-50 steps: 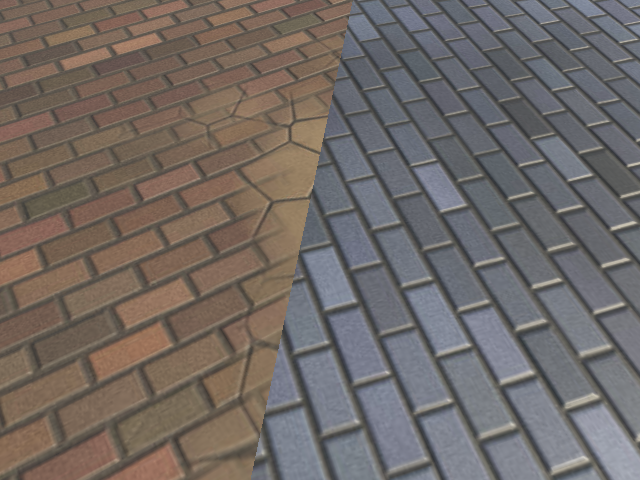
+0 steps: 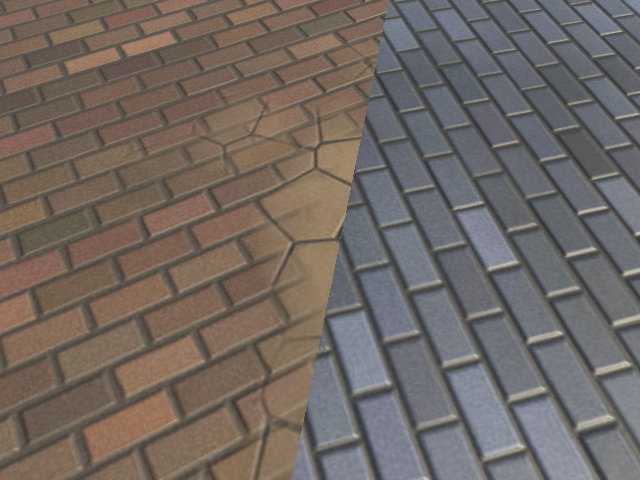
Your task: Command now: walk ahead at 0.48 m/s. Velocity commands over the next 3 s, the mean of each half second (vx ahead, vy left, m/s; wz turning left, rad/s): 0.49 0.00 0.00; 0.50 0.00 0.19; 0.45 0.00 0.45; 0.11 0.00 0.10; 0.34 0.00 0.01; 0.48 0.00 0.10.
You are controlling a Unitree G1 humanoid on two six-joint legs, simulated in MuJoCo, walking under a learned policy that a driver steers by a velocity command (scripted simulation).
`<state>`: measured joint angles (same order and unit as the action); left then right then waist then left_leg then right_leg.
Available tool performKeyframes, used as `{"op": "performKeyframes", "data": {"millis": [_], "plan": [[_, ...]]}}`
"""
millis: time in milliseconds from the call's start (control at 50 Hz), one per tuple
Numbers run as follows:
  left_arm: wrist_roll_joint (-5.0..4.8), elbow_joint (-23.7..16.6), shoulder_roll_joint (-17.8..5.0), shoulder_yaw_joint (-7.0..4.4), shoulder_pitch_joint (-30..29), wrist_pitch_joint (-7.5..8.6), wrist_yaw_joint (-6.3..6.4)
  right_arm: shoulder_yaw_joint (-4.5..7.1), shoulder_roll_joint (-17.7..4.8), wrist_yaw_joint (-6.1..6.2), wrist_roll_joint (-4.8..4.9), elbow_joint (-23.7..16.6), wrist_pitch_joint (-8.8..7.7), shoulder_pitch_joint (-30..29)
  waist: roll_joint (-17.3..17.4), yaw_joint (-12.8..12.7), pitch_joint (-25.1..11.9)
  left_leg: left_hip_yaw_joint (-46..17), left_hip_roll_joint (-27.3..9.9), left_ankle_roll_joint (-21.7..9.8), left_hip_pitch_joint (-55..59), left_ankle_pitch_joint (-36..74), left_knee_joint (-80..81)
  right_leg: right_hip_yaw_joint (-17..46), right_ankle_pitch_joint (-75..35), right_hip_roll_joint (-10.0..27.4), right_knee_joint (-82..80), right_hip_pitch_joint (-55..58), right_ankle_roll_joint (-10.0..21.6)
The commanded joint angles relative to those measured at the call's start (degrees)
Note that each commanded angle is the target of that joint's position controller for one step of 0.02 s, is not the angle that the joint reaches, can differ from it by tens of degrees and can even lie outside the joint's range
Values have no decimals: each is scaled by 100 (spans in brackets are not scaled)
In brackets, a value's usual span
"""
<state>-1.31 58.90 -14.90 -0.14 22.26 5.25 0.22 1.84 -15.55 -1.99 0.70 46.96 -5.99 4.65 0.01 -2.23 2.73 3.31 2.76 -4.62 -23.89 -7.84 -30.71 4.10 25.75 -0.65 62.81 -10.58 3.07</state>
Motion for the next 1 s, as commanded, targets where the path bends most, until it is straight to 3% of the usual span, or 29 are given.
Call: {"op": "performKeyframes", "data": {"millis": [20, 40, 80, 140, 180, 260, 360, 400, 440, 480, 500, 520, 540, 560, 580, 600, 620, 660, 700, 740, 780, 800, 860, 880, 900, 920, 960, 980, 1000], "plan": [[-52, -496, -772, -176, -261, 213, 42, 141, -597, -65, -96, -40, -96, 635, -4, 322, -444, -2592, -1750, -913, 2018, -260, 2012, 173, -939, 665, 1018, -2444, 100], [-30, -484, -686, -182, -118, 147, 39, 93, -456, -89, -154, -5, -122, 541, 190, 114, -474, -2211, -1566, -875, 1657, -7, 2167, 202, -1147, 826, 924, -2148, 103], [-11, -515, -501, -173, -60, 10, 45, 60, -359, -122, -93, 116, -153, 603, 340, -11, -350, -1789, -1413, -919, 1271, 92, 2413, 97, -1195, 921, 701, -2106, 48], [90, -807, -584, -203, -671, -84, 95, 91, -572, -43, -96, 279, -148, 897, 277, 59, 9, -1464, -1364, -980, 1060, 56, 2684, 9, -1799, 998, 208, -2756, -168], [128, -1012, -583, -207, -1162, -51, 105, 89, -621, 47, -84, 391, -102, 1170, 191, 178, 127, -1321, -1340, -933, 1243, 296, 2691, -9, -2384, 1012, -438, -3179, -295], [126, -1248, -413, -135, -1921, 66, 42, 86, -726, 135, -21, 526, -57, 1539, 226, 446, 118, -884, -1178, -712, 1497, 787, 2634, -288, -3390, 807, -1968, -2892, -330], [37, -1627, -380, -39, -2843, 156, -109, 123, -833, 138, 57, 805, 85, 2086, 216, 750, 346, -922, -1493, -719, 2665, 886, 2376, -410, -3050, 591, -3099, -3121, -251], [5, -1747, -458, -41, -2933, 196, -190, 152, -889, 158, 53, 847, 179, 2107, 296, 663, 328, -962, -1680, -664, 3076, 1243, 2141, -388, -2652, 509, -3411, -3012, -135], [-6, -1691, -680, -126, -2524, 227, -238, 183, -988, 177, 24, 796, 245, 1926, 482, 350, 37, -872, -1679, -530, 3196, 2360, 1645, -488, -2279, 294, -3559, -2209, 41], [-9, -1230, -1155, -375, -921, 224, -208, 146, -954, 170, -68, 666, 309, 1738, 529, -411, -1013, -556, -1246, -312, 2742, 3610, -218, -606, -2349, 105, -3543, -54, 403], [57, -1026, -1572, -475, 129, 186, -152, 41, -730, 186, -191, 468, 276, 1799, -102, -691, -1898, -357, -892, -133, 1549, 1918, -1972, 618, -2585, 1198, -3310, 1687, 772], [124, -877, -1730, -514, 337, 98, -176, -179, 171, 94, -121, 501, 133, 2619, -1834, -156, -2574, -489, 198, 271, -805, -2160, -3855, 3346, -1457, 2321, -3992, 3472, 1742], [58, -942, -1079, -340, 179, 82, -205, -55, -533, 94, 41, 510, 6, 2197, -1114, -386, -2144, -1162, -62, 153, -1494, -2458, -4316, 3488, -821, 2106, -4423, 3250, 1459], [54, -1051, -880, -284, -307, 73, -182, 39, -838, 82, 214, 359, -82, 1667, -843, -313, -1260, -1035, -333, 89, -1803, -1951, -4298, 2563, -1092, 1951, -4548, 2446, 1220], [89, -1146, -834, -262, -711, 81, -185, 36, -818, 120, 201, 297, -109, 1400, -342, -132, -836, -833, -629, 119, -1582, -1453, -4086, 1963, -1755, 1766, -4724, 1604, 1133], [133, -1177, -742, -236, -934, 101, -203, 76, -793, 150, 117, 280, -88, 1248, -173, 11, -543, -761, -791, 163, -1354, -1196, -3774, 1532, -2294, 1610, -4883, 941, 1110], [188, -1165, -645, -203, -1000, 132, -213, 88, -703, 153, 70, 295, -21, 1375, -288, 199, -536, -788, -933, 189, -949, -1009, -3579, 1210, -2560, 1456, -5036, 532, 1063], [157, -1083, -679, -227, -917, 176, -225, 64, -439, 182, 29, 290, 124, 1429, -335, 320, -503, -607, -915, 313, -624, -962, -3172, 755, -2962, 1274, -5315, 155, 1130], [212, -1051, -872, -288, -797, 248, -192, 133, -497, 201, 46, 248, 197, 1263, -231, 327, -310, -510, -819, 430, -804, -262, -2941, 231, -3133, 1098, -5535, 67, 1166], [210, -977, -840, -303, -693, 237, -98, 149, -459, 212, 15, 105, 219, 929, -186, 276, -48, -480, -715, 470, -905, 477, -2232, -274, -2991, 860, -5627, -131, 1027], [190, -952, -763, -283, -576, 209, -29, 81, -186, 185, -19, -62, 200, 540, -267, 142, -4, -285, -527, 434, -460, 1322, -1262, -695, -2657, 618, -5580, -374, 885], [189, -930, -809, -298, -473, 210, -5, 61, -124, 168, -26, -169, 192, 308, -302, 42, 3, -221, -457, 424, -379, 1599, -964, -698, -2610, 678, -5588, -322, 880], [185, -871, -904, -351, -234, 168, 57, 84, -224, 97, -17, -437, 213, -37, -164, -78, 107, -438, -462, 298, -989, 1591, -659, -472, -2767, 1202, -5243, 537, 948], [343, -812, -563, -253, -250, 161, 87, 76, -351, -24, -487, -508, 300, 61, -166, 117, 86, -192, -440, 176, -822, 1452, -843, -569, -3290, 1312, -4987, 568, 797], [376, -830, -610, -273, -230, 145, 99, 102, -361, -63, -488, -543, 339, 140, -326, 128, 52, -182, -494, 60, -914, 1097, -878, -610, -3398, 1380, -4734, 753, 749], [352, -937, -852, -347, -387, 105, 120, 121, -492, -99, -500, -569, 374, 389, -298, 238, -44, -51, -384, -74, -503, -224, -950, -682, -3828, 1548, -4547, 612, 683], [390, -1036, -961, -362, -491, 28, 117, 192, -512, -104, -386, -460, 376, 1100, -109, 537, -368, 157, -21, -376, 465, -681, -591, -1052, -5292, 1339, -3111, 595, 550], [370, -1073, -1037, -368, -459, -84, 121, 290, -655, -67, -375, -284, 304, 1994, 244, 922, -823, -390, -103, -601, 1413, -877, 324, -1280, -4554, 1067, -1599, 285, 337], [490, -1218, -647, -269, 37, -90, 106, 438, -1243, -20, -338, -319, 293, 2350, 1172, 728, -1333, -2338, -1537, -880, 2540, -481, 439, -1488, -1712, 572, 6, -767, 160]]}}
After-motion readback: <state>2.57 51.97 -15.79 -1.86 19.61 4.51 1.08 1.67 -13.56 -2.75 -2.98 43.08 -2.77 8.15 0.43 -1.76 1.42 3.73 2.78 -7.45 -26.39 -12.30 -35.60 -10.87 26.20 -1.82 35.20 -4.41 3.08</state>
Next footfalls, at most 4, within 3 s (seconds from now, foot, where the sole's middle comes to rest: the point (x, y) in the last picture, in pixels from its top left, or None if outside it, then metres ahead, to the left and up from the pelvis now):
0.48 right None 0.46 -0.14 -0.76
0.98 left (341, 383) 0.67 0.01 -0.76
1.56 right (370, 258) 1.02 -0.06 -0.76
1.94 left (339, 326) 0.82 0.02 -0.76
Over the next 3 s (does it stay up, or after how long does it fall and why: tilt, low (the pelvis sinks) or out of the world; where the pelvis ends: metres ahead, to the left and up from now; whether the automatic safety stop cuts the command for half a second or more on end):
stays up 1.27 0.03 -0.08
